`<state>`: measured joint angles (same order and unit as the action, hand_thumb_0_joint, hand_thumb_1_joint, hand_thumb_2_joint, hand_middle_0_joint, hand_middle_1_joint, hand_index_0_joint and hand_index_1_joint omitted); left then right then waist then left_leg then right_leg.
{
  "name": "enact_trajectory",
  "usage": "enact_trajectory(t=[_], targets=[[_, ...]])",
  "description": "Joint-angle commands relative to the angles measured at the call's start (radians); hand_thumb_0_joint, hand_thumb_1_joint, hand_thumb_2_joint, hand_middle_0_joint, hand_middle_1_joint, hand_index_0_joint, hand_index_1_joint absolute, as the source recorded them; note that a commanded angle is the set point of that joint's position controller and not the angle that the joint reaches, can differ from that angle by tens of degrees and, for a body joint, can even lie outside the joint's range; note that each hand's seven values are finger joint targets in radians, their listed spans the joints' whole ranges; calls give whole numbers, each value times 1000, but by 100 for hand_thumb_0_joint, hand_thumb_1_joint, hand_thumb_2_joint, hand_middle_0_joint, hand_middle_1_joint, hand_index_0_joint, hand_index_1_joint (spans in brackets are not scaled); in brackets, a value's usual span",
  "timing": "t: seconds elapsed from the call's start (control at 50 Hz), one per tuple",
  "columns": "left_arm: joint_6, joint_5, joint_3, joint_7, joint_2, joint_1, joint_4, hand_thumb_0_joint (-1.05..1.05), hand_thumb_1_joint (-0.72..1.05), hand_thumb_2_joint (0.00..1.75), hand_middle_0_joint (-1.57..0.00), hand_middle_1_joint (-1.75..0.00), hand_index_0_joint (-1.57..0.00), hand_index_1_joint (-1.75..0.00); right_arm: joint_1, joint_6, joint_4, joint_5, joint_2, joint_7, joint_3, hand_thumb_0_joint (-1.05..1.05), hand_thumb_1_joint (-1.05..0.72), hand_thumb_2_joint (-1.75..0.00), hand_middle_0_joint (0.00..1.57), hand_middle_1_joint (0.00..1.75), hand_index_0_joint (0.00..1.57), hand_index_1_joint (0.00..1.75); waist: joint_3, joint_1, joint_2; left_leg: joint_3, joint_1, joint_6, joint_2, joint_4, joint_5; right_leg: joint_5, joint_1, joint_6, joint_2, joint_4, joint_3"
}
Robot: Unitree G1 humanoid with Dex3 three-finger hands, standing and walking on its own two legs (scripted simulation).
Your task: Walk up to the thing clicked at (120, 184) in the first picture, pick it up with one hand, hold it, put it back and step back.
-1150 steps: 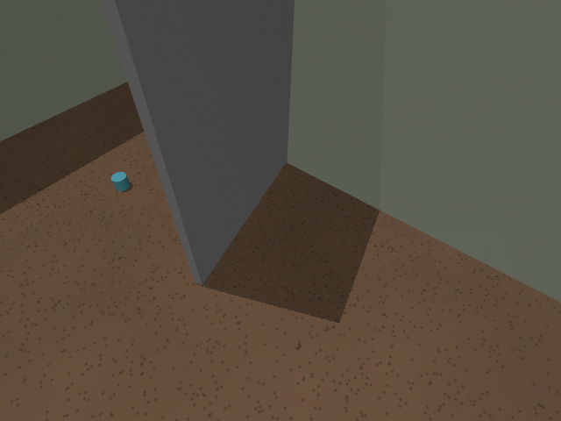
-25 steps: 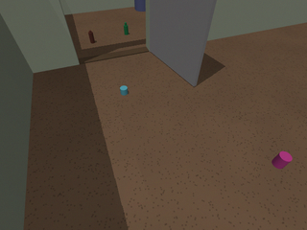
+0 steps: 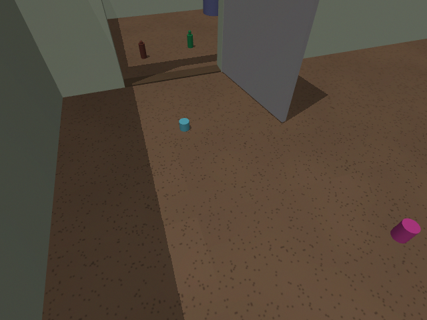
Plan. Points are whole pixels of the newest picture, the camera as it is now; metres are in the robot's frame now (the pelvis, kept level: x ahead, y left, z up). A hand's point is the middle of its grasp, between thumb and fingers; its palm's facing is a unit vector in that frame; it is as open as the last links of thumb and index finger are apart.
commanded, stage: stand
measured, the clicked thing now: (184, 124) +1.48 +0.22 -0.75
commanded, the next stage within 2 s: walk up in 1.76 s
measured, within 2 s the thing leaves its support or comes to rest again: neither
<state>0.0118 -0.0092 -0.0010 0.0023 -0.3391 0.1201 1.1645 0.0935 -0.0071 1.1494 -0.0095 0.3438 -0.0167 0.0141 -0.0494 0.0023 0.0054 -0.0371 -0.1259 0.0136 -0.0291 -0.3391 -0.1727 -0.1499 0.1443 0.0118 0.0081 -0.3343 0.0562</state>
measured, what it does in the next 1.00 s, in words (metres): stands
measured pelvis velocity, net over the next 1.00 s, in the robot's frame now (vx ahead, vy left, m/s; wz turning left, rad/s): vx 0.02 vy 0.01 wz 0.02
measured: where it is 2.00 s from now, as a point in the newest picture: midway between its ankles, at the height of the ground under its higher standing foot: outside the picture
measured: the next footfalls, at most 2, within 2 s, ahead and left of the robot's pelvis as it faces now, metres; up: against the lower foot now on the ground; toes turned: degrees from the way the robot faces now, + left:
none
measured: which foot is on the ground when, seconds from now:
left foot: down 0.00-1.00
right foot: down 0.00-1.00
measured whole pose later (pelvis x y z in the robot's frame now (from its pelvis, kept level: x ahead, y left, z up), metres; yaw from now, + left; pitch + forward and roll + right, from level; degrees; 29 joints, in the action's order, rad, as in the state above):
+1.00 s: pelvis +0.02 +0.01 +0.00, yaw +1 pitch -2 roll +0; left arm 0.01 -0.01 0.01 0.00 -0.35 0.10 1.15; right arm 0.09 -0.01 1.13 -0.01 0.34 -0.01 0.01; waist -0.05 0.00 0.00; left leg -0.02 -0.09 0.00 -0.01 -0.32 -0.19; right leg -0.17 0.10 0.02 -0.01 -0.31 0.04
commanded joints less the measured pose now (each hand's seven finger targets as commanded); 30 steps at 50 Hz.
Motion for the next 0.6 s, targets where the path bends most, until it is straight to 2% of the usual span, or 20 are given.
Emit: enact_trajectory(t=[0.0, 0.22, 0.28, 0.36, 0.48, 0.5, 0.58], targets=[[27, 1, -39, -9, -213, -53, -64, 0, 90, 90, -20, -30, -20, -30, -48, -23, -56, -2, 214, 14, 34, 0, -90, -90, 20, 30, 20, 30, 60, 7, -4, 101, 7, -29, -110, 78, -23, 54, 17, -30, -121, 68, 93], [25, 4, -36, -11, -211, -51, -69, 0, 90, 90, -20, -30, -20, -30, -40, -23, -54, 0, 219, 15, 30, 0, -90, -90, 20, 30, 20, 30, 73, 4, 6, 104, 16, -27, -110, 74, 50, 109, -18, -27, -125, 57, 76], [26, 4, -38, -12, -217, -61, -74, 0, 90, 90, -20, -30, -20, -30, -37, -24, -56, -1, 218, 18, 29, 0, -90, -90, 20, 30, 20, 30, 87, 6, -6, 99, 28, -30, -114, 65, 97, 158, -33, -27, -132, 58, 76], [20, 2, -38, -13, -211, -69, -75, 0, 90, 90, -20, -30, -20, -30, -41, -23, -60, -1, 222, 20, 29, 0, -90, -90, 20, 30, 20, 30, 67, 4, 10, 105, 3, -29, -115, 84, 60, 117, -37, -25, -126, 55, 67], [21, 0, -36, -11, -215, -65, -72, 0, 90, 90, -20, -30, -20, -30, -48, -22, -65, 1, 222, 19, 30, 0, -90, -90, 20, 30, 20, 30, 74, 4, -4, 108, 30, -28, -113, 84, 58, 96, -21, -24, -126, 60, 63], [23, -1, -35, -11, -216, -72, -75, 0, 90, 90, -20, -30, -20, -30, -46, -23, -67, 1, 223, 19, 31, 0, -90, -90, 20, 30, 20, 30, 88, 6, -9, 106, 39, -31, -117, 72, 97, 134, -33, -24, -132, 59, 63], [25, 0, -35, -13, -217, -68, -76, 0, 90, 90, -20, -30, -20, -30, -47, -22, -66, 1, 225, 20, 32, 0, -90, -90, 20, 30, 20, 30, 98, 8, -2, 102, 51, -31, -114, 61, 127, 170, -43, -24, -135, 56, 61]])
